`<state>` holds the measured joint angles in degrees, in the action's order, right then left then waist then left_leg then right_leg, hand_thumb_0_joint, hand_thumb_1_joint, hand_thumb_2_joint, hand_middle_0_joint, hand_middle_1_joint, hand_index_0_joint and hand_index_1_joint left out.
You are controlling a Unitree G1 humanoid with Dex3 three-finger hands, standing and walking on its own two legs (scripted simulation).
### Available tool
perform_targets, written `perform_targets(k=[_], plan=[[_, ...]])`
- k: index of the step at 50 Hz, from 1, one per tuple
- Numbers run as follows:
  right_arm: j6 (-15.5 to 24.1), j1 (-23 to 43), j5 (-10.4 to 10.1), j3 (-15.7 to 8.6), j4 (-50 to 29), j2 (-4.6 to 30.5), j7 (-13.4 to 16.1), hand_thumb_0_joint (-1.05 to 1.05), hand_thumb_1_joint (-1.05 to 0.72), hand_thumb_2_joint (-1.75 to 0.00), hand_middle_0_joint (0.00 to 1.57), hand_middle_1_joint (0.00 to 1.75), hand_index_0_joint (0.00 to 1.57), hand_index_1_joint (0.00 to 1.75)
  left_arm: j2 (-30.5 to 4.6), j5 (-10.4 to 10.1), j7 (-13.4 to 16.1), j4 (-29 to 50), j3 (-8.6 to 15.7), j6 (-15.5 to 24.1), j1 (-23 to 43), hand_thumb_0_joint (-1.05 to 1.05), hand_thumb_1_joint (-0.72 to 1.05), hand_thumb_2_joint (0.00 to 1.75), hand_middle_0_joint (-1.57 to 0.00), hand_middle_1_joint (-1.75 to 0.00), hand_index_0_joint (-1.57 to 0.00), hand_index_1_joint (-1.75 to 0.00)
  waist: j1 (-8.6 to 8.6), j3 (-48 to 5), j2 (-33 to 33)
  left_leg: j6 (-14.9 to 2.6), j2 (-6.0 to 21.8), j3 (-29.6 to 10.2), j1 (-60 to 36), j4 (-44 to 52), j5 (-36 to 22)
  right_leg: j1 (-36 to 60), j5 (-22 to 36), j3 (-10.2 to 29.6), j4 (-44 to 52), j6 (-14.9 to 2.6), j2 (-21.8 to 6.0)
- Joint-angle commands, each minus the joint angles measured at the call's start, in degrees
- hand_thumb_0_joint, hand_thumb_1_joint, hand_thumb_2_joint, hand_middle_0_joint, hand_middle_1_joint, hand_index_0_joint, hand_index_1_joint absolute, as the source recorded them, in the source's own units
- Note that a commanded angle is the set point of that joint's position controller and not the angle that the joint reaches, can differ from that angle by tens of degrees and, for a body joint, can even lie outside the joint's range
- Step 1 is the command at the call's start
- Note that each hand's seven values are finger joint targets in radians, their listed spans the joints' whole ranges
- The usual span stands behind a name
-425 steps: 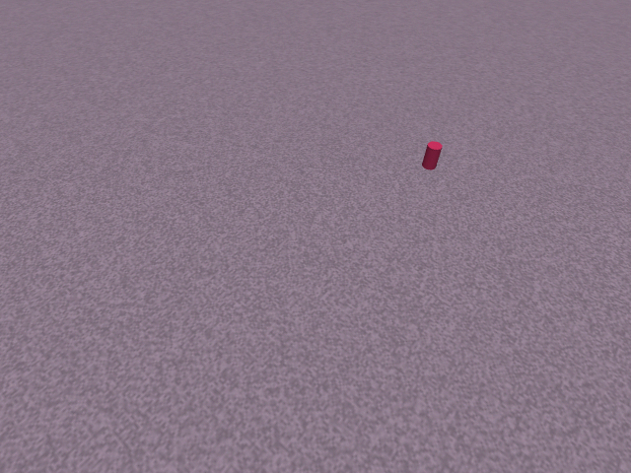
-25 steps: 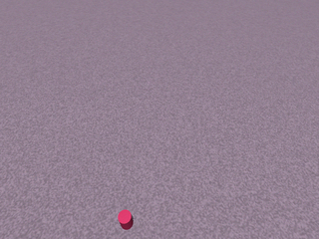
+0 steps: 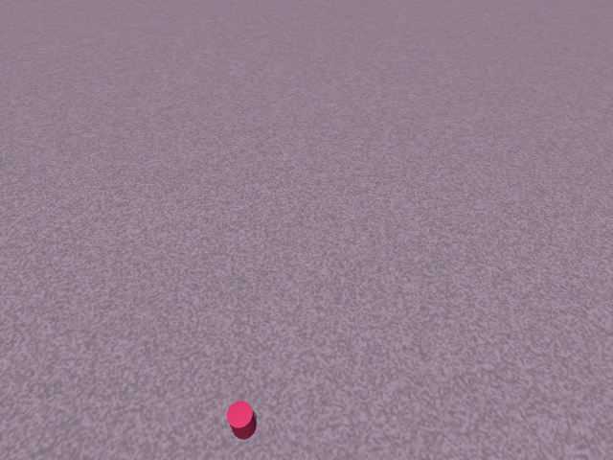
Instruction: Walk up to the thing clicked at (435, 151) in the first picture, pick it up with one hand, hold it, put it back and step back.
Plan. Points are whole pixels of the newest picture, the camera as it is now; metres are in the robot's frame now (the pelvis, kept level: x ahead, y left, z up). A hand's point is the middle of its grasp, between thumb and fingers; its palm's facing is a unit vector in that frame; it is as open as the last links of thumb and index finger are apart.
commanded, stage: go down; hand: left
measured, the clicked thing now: (242, 420) +0.38 +0.19 -0.72
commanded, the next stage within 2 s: none
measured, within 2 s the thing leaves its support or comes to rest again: neither
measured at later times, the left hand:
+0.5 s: hand out of the picture +0.14 +0.27 -0.20, palm faces +0.04 -0.94 -0.33, open 15.9 cm
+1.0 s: hand out of the picture +0.14 +0.28 -0.22, palm faces +0.05 -0.94 -0.35, open 16.5 cm
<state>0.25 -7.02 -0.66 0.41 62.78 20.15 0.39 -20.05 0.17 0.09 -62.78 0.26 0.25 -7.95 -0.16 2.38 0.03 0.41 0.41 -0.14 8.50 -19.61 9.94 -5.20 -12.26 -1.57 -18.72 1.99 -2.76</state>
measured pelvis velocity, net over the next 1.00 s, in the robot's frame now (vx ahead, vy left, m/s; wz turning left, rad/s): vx -0.02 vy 0.01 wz -0.02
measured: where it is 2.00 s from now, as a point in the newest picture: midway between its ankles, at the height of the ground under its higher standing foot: outside the picture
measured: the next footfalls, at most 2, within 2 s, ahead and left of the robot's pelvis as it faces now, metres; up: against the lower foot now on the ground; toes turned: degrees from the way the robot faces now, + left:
none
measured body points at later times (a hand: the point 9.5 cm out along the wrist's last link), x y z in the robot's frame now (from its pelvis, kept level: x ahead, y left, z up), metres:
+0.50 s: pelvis -0.02 +0.00 -0.07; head +0.06 +0.01 +0.37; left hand +0.14 +0.32 -0.18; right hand +0.10 -0.27 -0.17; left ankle +0.01 +0.12 -0.75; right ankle -0.02 -0.14 -0.75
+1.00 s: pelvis -0.02 +0.01 -0.10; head +0.08 +0.03 +0.34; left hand +0.13 +0.33 -0.19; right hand +0.16 -0.25 -0.17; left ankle +0.01 +0.12 -0.75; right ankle -0.02 -0.14 -0.75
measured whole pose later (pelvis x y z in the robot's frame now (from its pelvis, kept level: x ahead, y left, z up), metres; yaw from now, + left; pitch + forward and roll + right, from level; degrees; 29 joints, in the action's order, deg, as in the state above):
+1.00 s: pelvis -0.02 +0.01 -0.10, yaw -1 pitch +18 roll -3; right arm 9.2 -12.1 0.0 -0.2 30.0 12.8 5.0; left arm -20.8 1.8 -4.4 -20.7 14.8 -13.6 -17.4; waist 2.2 -7.5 0.0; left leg 0.4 2.5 -2.6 56.0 -68.2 30.3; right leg -50.8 -31.8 -2.0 -64.7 1.9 -0.9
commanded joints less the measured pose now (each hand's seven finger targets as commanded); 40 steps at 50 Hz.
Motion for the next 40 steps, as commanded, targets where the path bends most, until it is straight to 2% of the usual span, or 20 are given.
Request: perform_targets(k=[1, 2, 4, 6, 7, 9, 12, 15, 18, 20, 24, 25, 27, 28, 32, 33, 34, 37, 39, 40], plan=[[3.42, -2.97, -2.77, -0.99, -13.55, 5.99, 2.26, 0.0, -1.02, -0.94, 0.2, 0.3, 0.2, 0.3, -8.44, -2.23, 2.0, 8.26, 5.58, 3.7, 19.72, 0.0, 0.58, 0.58, 0.0, -0.03, -0.01, -0.02, 4.78, -0.99, -2.28, -1.03, -1.07, 2.42, 4.41, -2.32, 2.61, -11.95, 1.67, -1.22, -1.78, -2.48, 2.64], [2.83, -3.42, -2.79, -1.64, -15.18, 6.29, 2.25, 0.0, -1.0, -0.93, 0.2, 0.3, 0.2, 0.3, -10.57, -1.62, 1.43, 4.46, 7.79, 2.65, 15.85, 0.0, 0.5, 0.5, 0.0, -0.06, -0.01, -0.05, 2.6, -1.4, -3.85, -1.11, -0.61, 2.46, 7.14, -4.64, 1.44, -11.97, 1.28, -1.7, -3.5, -2.39, 2.86], [2.99, -5.68, -2.21, -3.05, -16.78, 6.32, 3.04, 0.0, -0.99, -0.92, 0.2, 0.3, 0.2, 0.3, -15.48, 0.01, 0.71, 5.93, 10.36, 2.67, 20.05, 0.0, 0.34, 0.34, 0.0, -0.1, -0.02, -0.08, 1.98, -8.49, -2.35, -1.02, -0.62, 2.03, 7.49, -8.07, -2.17, -12.6, 4.81, -0.95, -7.41, -2.48, 2.72], [3.32, -7.78, -0.95, -4.37, -18.3, 6.09, 2.48, 0.0, -0.96, -0.92, 0.2, 0.3, 0.2, 0.3, -14.56, 2.4, -0.95, 0.67, 12.16, 1.64, 13.3, 0.0, 0.2, 0.26, 0.0, -0.12, -0.02, -0.11, 1.7, -12.39, -1.06, -0.73, -0.85, 1.6, 11.21, -13.07, -4.43, -15.05, 7.26, -0.72, -12.49, -2.59, 2.71], [3.36, -8.14, -0.23, -5.22, -19.5, 5.93, 1.96, 0.0, -0.95, -0.91, 0.2, 0.3, 0.2, 0.3, -15.55, 3.86, -1.64, 0.95, 14.19, 1.06, 10.23, 0.0, 0.16, 0.25, -0.01, -0.13, -0.03, -0.12, 0.15, -14.84, 0.04, -0.59, -0.89, 1.57, 12.58, -14.94, -5.65, -15.22, 7.78, -0.66, -14.55, -2.91, 2.65], [3.46, -7.67, -0.36, -5.51, -23.05, 5.11, 1.38, 0.0, -0.94, -0.91, 0.2, 0.3, 0.2, 0.3, -16.18, 4.1, -2.19, 4.77, 17.03, 0.14, 5.35, 0.0, 0.06, 0.19, -0.02, -0.09, -0.04, -0.08, -2.38, -19.16, 4.38, 0.0, -1.37, 1.78, 13.2, -16.26, -6.85, -13.76, 7.53, -0.32, -16.31, -3.45, 2.67], [3.73, -5.02, -0.51, -4.85, -26.74, 3.9, 0.9, 0.0, -0.93, -0.9, 0.2, 0.3, 0.2, 0.3, -12.21, 3.96, -2.84, 6.74, 15.21, -1.87, 8.2, 0.0, -0.12, 0.2, -0.03, -0.16, -0.05, -0.14, -1.04, -14.19, 3.81, 0.09, -1.01, 1.39, 19.29, -18.62, -1.86, -19.86, 1.96, -0.56, -18.34, -3.46, 3.03], [4.37, -4.35, -0.74, -5.4, -29.93, 4.14, 0.48, 0.0, -0.95, -0.91, 0.2, 0.3, 0.2, 0.3, -13.65, 3.52, -4.01, 11.98, 17.27, -2.66, 6.34, 0.0, -0.31, 0.31, -0.04, -0.31, -0.06, -0.3, -0.75, -15.05, 3.26, -0.2, -0.13, 0.57, 24.28, -23.45, 1.38, -25.89, -2.3, -0.87, -23.15, -3.58, 3.41], [5.47, -5.25, -0.76, -5.73, -32.34, 3.62, 0.78, 0.0, -0.92, -0.9, 0.2, 0.3, 0.2, 0.3, -11.98, 2.92, -5.11, 21.2, 16.82, -2.47, 5.51, 0.0, -0.45, 0.19, -0.06, -0.23, -0.07, -0.22, 0.21, -18.42, 3.93, -0.36, 0.36, 0.09, 25.37, -26.4, 3.53, -29.83, -3.96, -0.98, -27.09, -3.45, 3.48], [6.24, -5.76, -0.76, -6.02, -33.43, 3.61, 1.4, 0.0, -0.91, -0.9, 0.2, 0.3, 0.2, 0.3, -13.09, 2.66, -5.27, 26.39, 17.83, -2.77, 5.08, 0.0, -0.5, 0.18, -0.06, -0.24, -0.07, -0.23, 0.9, -20.07, 3.32, -0.55, 0.55, -0.05, 26.08, -28.24, 4.06, -31.63, -4.2, -0.89, -28.66, -3.17, 3.49], [7.27, -6.08, -0.73, -6.0, -35.12, 3.32, 2.53, 0.0, -0.92, -0.9, 0.2, 0.3, 0.2, 0.3, -13.15, 2.55, -4.59, 33.37, 18.6, -4.64, 1.22, 0.0, -0.56, 0.35, -0.07, -0.42, -0.08, -0.4, 1.66, -21.77, 2.74, -0.8, 0.94, -0.15, 27.28, -30.81, 3.83, -33.74, -3.73, -0.59, -30.68, -2.95, 3.3], [7.57, -6.2, -0.67, -5.89, -35.19, 3.24, 2.7, 0.0, -0.92, -0.9, 0.2, 0.3, 0.2, 0.3, -11.9, 2.41, -4.58, 34.21, 17.86, -5.34, -0.56, 0.0, -0.57, 0.33, -0.07, -0.41, -0.09, -0.39, 1.97, -21.17, 2.66, -0.79, 1.11, -0.28, 27.81, -31.21, 4.22, -34.22, -4.1, -0.71, -31.37, -2.86, 3.38], [8.05, -6.34, -0.44, -5.84, -35.64, 3.17, 3.26, 0.0, -0.91, -0.9, 0.2, 0.3, 0.2, 0.3, -13.1, 2.52, -4.18, 37.58, 18.85, -6.56, -2.6, 0.0, -0.57, 0.29, -0.07, -0.35, -0.08, -0.34, 1.66, -22.26, 4.2, -0.7, 1.12, -0.37, 27.92, -32.19, 3.43, -34.41, -3.33, -0.71, -32.4, -2.84, 3.36], [8.31, -6.14, -0.38, -5.64, -35.86, 3.21, 3.45, 0.0, -0.93, -0.9, 0.2, 0.3, 0.2, 0.3, -12.84, 2.49, -4.06, 38.29, 18.64, -7.23, -2.41, 0.0, -0.59, 0.35, -0.07, -0.43, -0.09, -0.41, 2.21, -21.59, 3.8, -0.69, 1.28, -0.72, 28.58, -32.44, 4.23, -35.38, -4.18, -0.87, -32.8, -2.81, 3.42], [9.38, -5.45, -0.2, -4.96, -37.12, 2.6, 4.35, 0.0, -0.92, -0.9, 0.2, 0.3, 0.2, 0.3, -12.58, 2.36, -3.43, 43.14, 19.08, -9.57, -4.82, 0.0, -0.56, 0.36, -0.07, -0.43, -0.09, -0.42, 2.21, -21.01, 5.18, -0.58, 1.37, -1.17, 29.59, -33.01, 6.71, -36.88, -6.25, -0.98, -33.7, -2.84, 3.41], [9.62, -5.55, -0.18, -4.9, -37.48, 2.29, 4.57, 0.0, -0.89, -0.89, 0.2, 0.3, 0.2, 0.3, -12.22, 2.34, -3.39, 44.4, 19.01, -10.16, -6.56, 0.0, -0.55, 0.28, -0.06, -0.35, -0.07, -0.34, 1.85, -21.42, 5.73, -0.56, 1.3, -0.91, 29.42, -33.51, 5.78, -36.64, -5.55, -0.95, -33.86, -2.93, 3.39], [9.82, -5.56, -0.04, -4.71, -37.57, 2.1, 4.77, 0.0, -0.92, -0.9, 0.2, 0.3, 0.2, 0.3, -11.99, 2.24, -3.29, 44.96, 18.88, -10.74, -7.05, 0.0, -0.54, 0.36, -0.07, -0.43, -0.08, -0.41, 2.06, -21.8, 5.52, -0.62, 1.29, -0.87, 29.64, -34.06, 5.23, -36.84, -5.19, -0.98, -34.06, -2.86, 3.36], [10.35, -5.5, 0.19, -4.4, -38.02, 1.79, 5.28, 0.0, -0.91, -0.9, 0.2, 0.3, 0.2, 0.3, -11.53, 2.14, -3.26, 46.67, 18.56, -12.28, -8.6, 0.0, -0.52, 0.33, -0.07, -0.37, -0.08, -0.36, 2.45, -22.2, 5.32, -0.66, 1.28, -1.11, 30.22, -35.42, 2.49, -36.62, -3.02, -1.3, -35.0, -2.84, 3.37], [10.74, -5.33, 0.32, -4.24, -38.57, 1.47, 5.5, 0.0, -1.0, -0.95, 0.2, 0.3, 0.2, 0.3, -11.38, 2.22, -3.22, 47.02, 18.72, -12.97, -9.35, 0.0, -0.45, 0.47, -0.11, -0.53, -0.09, -0.51, 2.34, -21.27, 5.19, -0.71, 1.15, -1.2, 31.5, -36.07, 2.49, -37.62, -2.97, -1.46, -35.46, -2.81, 3.4], [10.81, -5.67, 0.4, -4.32, -38.83, 1.54, 5.52, 0.0, -0.92, -0.9, 0.2, 0.3, 0.2, 0.3, -10.84, 2.31, -3.41, 47.59, 18.28, -13.25, -10.03, 0.0, -0.46, 0.39, -0.06, -0.45, -0.07, -0.43, 2.38, -21.66, 5.3, -0.72, 1.24, -1.18, 31.21, -36.3, 1.71, -37.98, -2.58, -1.37, -35.87, -2.92, 3.45]])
